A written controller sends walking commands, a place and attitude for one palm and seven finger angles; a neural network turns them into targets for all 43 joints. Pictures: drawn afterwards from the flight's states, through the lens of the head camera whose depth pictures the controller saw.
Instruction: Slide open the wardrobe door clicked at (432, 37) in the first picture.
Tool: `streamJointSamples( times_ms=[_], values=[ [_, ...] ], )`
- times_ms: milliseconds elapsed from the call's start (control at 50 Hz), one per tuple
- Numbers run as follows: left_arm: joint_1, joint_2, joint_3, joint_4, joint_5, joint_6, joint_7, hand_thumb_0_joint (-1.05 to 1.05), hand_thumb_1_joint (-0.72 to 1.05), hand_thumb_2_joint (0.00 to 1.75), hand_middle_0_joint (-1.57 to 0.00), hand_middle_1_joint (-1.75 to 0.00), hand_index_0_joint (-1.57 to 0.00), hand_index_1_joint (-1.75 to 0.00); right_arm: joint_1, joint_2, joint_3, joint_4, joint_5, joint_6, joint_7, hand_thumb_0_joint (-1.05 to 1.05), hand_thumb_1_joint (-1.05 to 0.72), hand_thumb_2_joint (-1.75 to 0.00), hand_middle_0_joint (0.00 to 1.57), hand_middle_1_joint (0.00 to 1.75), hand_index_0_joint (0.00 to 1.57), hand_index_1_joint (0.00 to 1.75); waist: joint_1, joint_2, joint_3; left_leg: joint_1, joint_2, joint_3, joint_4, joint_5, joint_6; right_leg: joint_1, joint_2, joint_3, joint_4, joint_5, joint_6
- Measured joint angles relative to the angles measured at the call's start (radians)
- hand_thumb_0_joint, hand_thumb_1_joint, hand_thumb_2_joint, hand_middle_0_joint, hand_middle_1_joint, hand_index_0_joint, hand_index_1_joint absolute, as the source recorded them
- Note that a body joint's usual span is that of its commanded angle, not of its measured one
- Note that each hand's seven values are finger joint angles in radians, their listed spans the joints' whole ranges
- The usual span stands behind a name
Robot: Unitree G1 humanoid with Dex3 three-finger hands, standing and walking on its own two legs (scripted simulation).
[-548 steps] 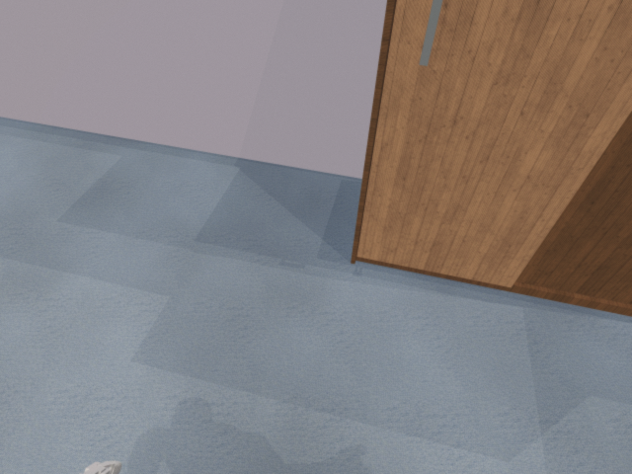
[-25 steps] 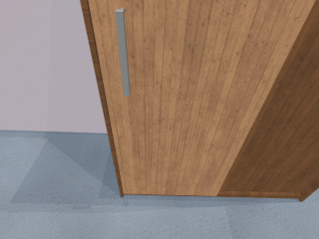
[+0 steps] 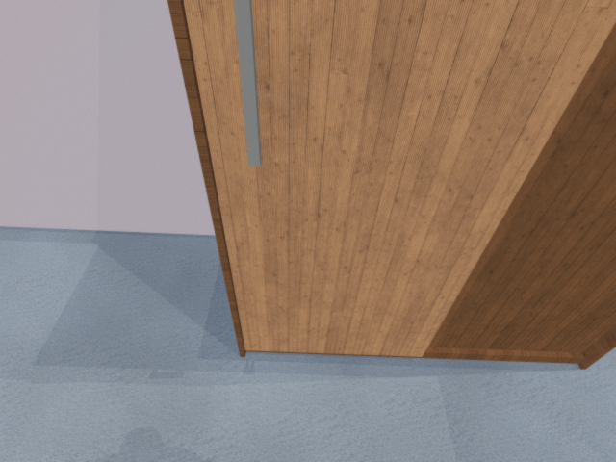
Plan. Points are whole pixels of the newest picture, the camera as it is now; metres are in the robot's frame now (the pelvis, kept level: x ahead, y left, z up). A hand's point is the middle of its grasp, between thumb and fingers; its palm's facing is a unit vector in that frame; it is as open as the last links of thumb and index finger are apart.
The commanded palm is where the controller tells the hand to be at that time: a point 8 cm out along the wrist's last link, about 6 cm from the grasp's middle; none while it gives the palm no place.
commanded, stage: look again from close up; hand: left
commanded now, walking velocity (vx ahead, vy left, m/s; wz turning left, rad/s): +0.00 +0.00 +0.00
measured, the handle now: (251, 85) +0.59 +0.13 +0.22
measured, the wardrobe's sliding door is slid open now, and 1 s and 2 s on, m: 0.00 0.00 0.00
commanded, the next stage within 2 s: none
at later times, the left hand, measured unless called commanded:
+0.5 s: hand out of the picture +0.02 +0.18 -0.17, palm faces +0.01 -0.98 -0.22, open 7.4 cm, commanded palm none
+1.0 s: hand out of the picture +0.03 +0.18 -0.17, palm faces +0.00 -0.97 -0.23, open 7.4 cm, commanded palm none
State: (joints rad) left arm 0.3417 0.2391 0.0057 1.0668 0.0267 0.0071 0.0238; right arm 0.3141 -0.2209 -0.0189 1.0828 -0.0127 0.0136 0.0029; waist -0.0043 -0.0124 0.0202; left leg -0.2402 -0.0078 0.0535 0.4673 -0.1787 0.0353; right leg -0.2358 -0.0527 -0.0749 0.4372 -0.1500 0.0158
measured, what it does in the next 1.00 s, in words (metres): stands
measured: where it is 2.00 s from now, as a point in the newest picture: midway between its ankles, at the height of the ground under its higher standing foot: outside the picture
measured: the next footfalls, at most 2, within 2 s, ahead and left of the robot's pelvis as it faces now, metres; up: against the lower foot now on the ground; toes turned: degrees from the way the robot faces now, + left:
none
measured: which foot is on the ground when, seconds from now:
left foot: down 0.00-1.00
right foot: down 0.00-1.00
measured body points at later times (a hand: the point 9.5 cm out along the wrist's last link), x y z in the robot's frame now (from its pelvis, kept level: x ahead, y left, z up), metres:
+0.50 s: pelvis +0.01 +0.00 +0.00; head +0.00 +0.00 +0.45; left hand +0.02 +0.24 -0.15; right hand +0.03 -0.24 -0.15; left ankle +0.05 +0.09 -0.74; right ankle +0.06 -0.14 -0.74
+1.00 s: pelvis +0.02 -0.01 +0.00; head +0.01 -0.01 +0.45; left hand +0.03 +0.23 -0.15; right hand +0.02 -0.25 -0.15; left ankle +0.05 +0.09 -0.74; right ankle +0.06 -0.14 -0.74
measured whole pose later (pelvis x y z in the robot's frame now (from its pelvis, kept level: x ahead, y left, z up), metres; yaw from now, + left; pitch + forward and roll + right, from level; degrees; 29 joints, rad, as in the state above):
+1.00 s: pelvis +0.02 -0.01 +0.00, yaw -1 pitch -3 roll +0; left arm 0.30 0.19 0.00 1.08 0.02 -0.01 0.03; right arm 0.28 -0.19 -0.01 1.11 -0.01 0.01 0.00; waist -0.01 0.00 0.03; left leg -0.18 0.00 0.06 0.41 -0.17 0.02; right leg -0.19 -0.04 -0.07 0.40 -0.15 0.01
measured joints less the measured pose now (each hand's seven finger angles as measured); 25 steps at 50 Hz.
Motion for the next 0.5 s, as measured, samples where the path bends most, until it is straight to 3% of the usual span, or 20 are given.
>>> streamJointSamples(
  times_ms=[240,500],
  values=[
    [-0.007,-0.046,-0.004,0.01,0.001,-0.01,0.008,0.0,0.9,0.9,-0.2,-0.3,-0.2,-0.3,-0.035,0.036,0.001,0.001,0.004,-0.008,-0.004,0.01,-0.91,-0.89,0.2,0.3,0.2,0.3,0.004,0.003,0.005,0.012,-0.004,0.005,-0.012,0.0,0.002,0.007,-0.003,0.006,-0.005,0.0,0.006],
    [-0.032,-0.051,-0.003,0.001,0.0,-0.016,0.012,0.0,0.9,0.9,-0.2,-0.3,-0.2,-0.3,-0.06,0.04,0.001,-0.002,0.004,-0.012,-0.005,0.01,-0.91,-0.89,0.2,0.3,0.2,0.3,0.003,0.006,0.002,0.029,-0.001,0.008,-0.028,-0.001,-0.002,0.019,0.001,0.009,-0.016,-0.003,0.004]
  ],
)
